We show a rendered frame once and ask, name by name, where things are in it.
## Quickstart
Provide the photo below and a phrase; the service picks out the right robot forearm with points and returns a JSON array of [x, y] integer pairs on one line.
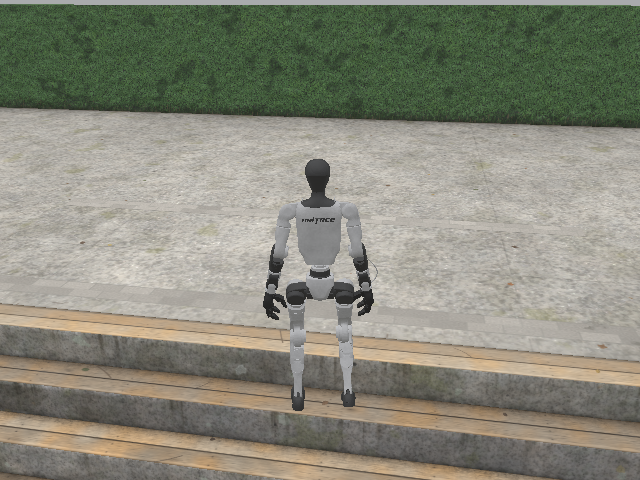
[[362, 271]]

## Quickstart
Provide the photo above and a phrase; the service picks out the robot head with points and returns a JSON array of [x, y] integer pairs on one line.
[[317, 172]]

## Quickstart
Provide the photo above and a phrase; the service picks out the robot left upper arm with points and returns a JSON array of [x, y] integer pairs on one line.
[[286, 213]]

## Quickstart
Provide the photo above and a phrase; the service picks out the robot left hand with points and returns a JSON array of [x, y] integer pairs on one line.
[[269, 305]]

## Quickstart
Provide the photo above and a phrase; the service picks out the left robot thigh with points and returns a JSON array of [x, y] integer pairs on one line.
[[296, 299]]

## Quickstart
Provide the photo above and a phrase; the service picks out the robot right upper arm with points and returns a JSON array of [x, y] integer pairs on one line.
[[350, 212]]

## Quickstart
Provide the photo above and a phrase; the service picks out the left robot forearm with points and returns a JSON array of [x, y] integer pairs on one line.
[[274, 273]]

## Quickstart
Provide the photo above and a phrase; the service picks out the robot right hand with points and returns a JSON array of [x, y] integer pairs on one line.
[[367, 300]]

